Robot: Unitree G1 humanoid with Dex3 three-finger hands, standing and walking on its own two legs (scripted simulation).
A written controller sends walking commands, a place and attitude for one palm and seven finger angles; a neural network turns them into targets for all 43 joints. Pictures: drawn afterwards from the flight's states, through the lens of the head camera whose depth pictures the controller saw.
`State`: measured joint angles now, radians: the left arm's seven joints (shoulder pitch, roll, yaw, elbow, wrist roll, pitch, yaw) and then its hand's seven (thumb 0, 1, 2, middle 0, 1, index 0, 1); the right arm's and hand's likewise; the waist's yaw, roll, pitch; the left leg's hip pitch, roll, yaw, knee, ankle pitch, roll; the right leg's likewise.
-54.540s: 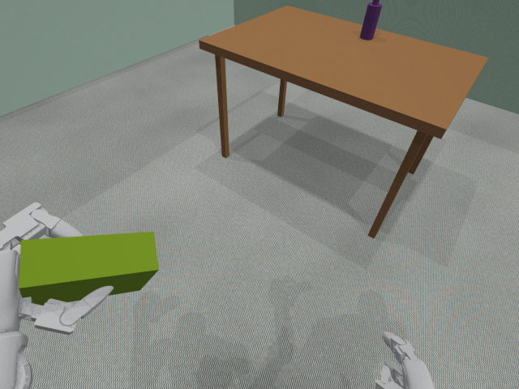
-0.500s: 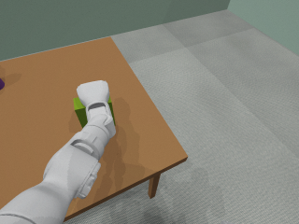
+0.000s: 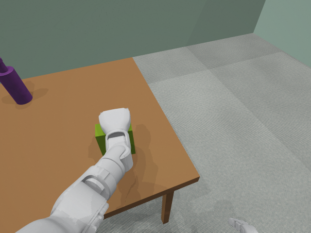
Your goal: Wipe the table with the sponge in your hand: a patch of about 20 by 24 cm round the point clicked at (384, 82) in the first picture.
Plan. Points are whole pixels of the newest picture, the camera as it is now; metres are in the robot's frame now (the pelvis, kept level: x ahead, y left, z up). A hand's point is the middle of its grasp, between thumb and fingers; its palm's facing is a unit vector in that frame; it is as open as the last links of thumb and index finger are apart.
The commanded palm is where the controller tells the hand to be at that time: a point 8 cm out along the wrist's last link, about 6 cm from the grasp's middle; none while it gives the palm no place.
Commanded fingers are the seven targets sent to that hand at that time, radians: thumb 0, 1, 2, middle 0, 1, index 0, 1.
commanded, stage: wipe back along the third lane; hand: left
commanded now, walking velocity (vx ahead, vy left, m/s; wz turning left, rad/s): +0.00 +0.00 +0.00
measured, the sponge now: (117, 143) +0.39 +0.15 -0.03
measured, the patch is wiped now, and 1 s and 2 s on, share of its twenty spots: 1.00 1.00 1.00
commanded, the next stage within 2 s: slide back across to the middle lane in 0.94 s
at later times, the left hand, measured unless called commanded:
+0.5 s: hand (122, 145) +0.35 +0.12 +0.02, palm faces -0.05 -0.02 -1.00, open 9.3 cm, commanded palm +0.30 +0.11 +0.05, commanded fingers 0.00 0.10 1.30 -1.20 -1.60 -1.20 -1.60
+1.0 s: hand (124, 151) +0.33 +0.12 +0.02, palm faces -0.04 -0.04 -1.00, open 9.3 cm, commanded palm +0.29 +0.10 +0.05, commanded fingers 0.00 0.10 1.30 -1.20 -1.60 -1.20 -1.60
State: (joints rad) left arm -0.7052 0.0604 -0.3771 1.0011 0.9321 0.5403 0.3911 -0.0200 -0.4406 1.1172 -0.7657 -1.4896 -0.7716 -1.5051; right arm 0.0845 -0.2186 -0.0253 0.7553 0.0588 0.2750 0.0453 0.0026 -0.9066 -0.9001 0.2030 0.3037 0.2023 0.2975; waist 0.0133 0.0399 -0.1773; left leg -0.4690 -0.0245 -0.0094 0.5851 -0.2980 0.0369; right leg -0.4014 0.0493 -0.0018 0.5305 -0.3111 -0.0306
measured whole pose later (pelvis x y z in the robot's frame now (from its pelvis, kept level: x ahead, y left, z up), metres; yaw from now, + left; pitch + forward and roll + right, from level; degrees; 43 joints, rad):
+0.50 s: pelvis -0.02 -0.01 +0.00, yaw +0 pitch +7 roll +0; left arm -0.57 0.05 -0.43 0.88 0.93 0.57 0.39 -0.01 -0.44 1.12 -0.76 -1.49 -0.77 -1.51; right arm 0.08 -0.23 -0.02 0.74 0.08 0.29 0.04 0.00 -0.91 -0.90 0.20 0.30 0.20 0.30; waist 0.03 0.05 -0.16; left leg -0.41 -0.02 -0.01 0.55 -0.26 0.02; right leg -0.35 0.06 0.00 0.53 -0.29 -0.05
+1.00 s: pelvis -0.01 -0.02 +0.00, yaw +0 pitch +5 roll +0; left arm -0.45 0.06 -0.46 0.72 0.95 0.59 0.35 0.01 -0.44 1.12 -0.76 -1.49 -0.77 -1.50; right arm 0.02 -0.23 -0.01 0.70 0.08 0.30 0.05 0.01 -0.91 -0.90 0.20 0.30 0.20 0.30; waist 0.06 0.05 -0.16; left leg -0.37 -0.01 -0.01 0.55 -0.27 0.01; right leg -0.32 0.06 0.00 0.54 -0.31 -0.06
